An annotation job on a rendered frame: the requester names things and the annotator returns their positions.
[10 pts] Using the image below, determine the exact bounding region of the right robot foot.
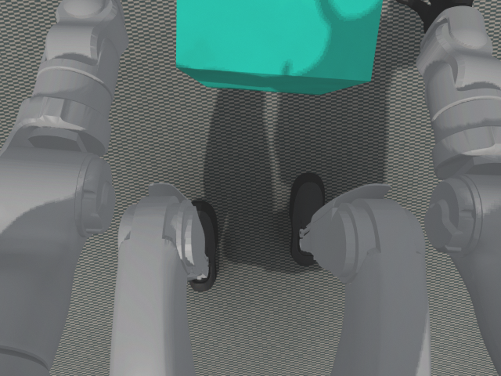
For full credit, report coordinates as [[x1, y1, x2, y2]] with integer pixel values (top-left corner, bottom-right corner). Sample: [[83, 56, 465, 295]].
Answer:
[[289, 173, 325, 266]]

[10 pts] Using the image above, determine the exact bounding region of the right robot forearm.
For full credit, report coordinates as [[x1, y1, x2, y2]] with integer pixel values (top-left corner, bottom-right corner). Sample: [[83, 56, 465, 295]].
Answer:
[[416, 5, 501, 180]]

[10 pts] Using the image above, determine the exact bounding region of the robot foot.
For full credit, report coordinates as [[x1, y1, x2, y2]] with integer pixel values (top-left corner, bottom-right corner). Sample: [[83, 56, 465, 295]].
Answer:
[[189, 201, 218, 292], [289, 173, 325, 266]]

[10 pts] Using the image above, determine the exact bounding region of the left robot foot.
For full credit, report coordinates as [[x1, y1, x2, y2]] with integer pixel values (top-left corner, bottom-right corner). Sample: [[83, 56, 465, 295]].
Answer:
[[189, 201, 218, 292]]

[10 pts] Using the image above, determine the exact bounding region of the robot right hand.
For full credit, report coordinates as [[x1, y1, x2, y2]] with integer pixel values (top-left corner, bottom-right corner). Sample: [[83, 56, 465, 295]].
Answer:
[[396, 0, 474, 34]]

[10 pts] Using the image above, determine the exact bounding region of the robot left upper arm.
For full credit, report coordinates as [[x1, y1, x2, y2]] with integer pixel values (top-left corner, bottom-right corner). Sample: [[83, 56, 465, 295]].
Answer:
[[0, 146, 116, 376]]

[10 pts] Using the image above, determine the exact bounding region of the carton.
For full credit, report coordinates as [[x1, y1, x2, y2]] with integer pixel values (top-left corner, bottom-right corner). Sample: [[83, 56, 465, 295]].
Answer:
[[176, 0, 383, 95]]

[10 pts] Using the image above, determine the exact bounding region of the robot right upper arm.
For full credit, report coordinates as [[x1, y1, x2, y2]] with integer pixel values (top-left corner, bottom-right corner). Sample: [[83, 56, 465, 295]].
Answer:
[[424, 174, 501, 376]]

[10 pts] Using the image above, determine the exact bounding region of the left robot forearm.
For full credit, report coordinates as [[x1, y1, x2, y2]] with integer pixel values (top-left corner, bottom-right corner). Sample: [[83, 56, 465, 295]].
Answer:
[[0, 0, 129, 157]]

